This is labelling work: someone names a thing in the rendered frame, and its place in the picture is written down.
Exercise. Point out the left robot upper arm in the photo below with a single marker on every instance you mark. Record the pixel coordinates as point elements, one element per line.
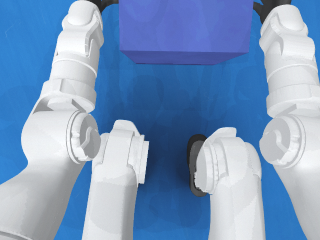
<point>57,144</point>

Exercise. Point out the robot right hand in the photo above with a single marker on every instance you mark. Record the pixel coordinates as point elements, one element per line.
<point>268,5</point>

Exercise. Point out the right robot forearm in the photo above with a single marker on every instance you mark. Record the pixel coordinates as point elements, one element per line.
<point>290,63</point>

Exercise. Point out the robot left thigh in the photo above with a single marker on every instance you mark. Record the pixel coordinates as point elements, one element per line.
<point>113,187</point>

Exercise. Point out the right robot foot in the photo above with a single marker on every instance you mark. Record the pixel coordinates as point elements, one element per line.
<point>193,148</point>

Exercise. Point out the robot left hand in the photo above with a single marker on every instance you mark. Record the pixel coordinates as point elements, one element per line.
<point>102,4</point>

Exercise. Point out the right robot upper arm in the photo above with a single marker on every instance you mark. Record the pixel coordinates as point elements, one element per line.
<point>291,143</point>

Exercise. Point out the left robot forearm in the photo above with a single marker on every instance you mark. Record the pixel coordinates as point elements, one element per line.
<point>75,63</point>

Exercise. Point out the carton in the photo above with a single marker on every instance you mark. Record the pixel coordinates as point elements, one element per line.
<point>184,32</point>

